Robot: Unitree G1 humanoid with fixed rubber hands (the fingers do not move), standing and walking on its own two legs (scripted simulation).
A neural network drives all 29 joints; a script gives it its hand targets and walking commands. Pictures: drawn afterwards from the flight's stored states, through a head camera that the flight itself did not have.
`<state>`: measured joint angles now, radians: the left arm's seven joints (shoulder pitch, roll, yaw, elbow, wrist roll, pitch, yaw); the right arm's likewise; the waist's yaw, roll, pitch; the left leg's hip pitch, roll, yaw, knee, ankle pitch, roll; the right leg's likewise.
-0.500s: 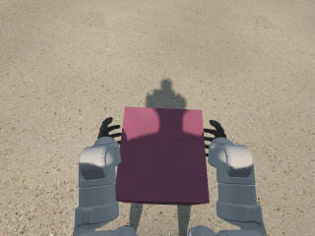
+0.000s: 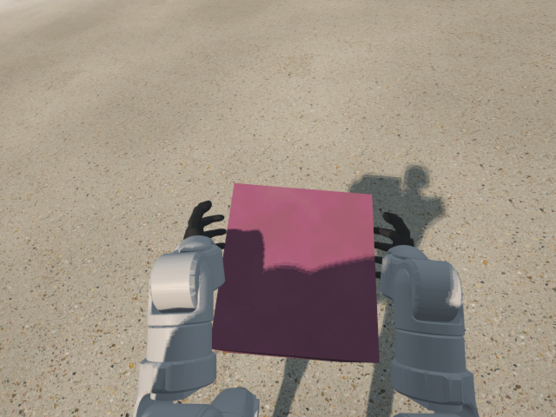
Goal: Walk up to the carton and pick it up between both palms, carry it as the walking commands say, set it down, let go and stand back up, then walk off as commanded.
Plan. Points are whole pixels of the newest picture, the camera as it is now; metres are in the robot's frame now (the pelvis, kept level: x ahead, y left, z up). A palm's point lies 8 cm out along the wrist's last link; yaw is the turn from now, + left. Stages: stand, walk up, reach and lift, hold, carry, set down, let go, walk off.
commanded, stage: carry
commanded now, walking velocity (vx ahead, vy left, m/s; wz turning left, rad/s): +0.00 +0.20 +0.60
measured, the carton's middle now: (293, 281) +0.31 +0.01 +0.00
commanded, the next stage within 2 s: none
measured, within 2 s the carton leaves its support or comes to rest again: neither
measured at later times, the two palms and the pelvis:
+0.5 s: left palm (42, 368) +0.18 +0.36 +0.02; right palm (226, 308) +0.26 +0.10 +0.03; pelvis -0.06 +0.14 -0.02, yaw +16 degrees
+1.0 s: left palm out of the picture +0.09 +0.44 +0.10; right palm (141, 342) +0.20 +0.20 +0.06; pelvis -0.13 +0.20 -0.01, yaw +26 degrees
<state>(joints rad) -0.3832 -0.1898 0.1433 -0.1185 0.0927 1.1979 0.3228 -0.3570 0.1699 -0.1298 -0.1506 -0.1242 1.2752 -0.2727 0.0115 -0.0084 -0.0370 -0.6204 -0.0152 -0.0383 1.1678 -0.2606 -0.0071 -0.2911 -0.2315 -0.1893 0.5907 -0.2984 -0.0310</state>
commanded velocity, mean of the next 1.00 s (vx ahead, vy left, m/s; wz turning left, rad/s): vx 0.00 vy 0.12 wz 0.36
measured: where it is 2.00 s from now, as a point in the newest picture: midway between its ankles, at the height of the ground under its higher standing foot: outside the picture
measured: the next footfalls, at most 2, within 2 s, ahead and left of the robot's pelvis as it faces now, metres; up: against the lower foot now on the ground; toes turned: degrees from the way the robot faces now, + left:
left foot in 0.28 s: +0.01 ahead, +0.25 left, +0.00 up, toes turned +7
right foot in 0.64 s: -0.04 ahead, +0.11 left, +0.00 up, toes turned +11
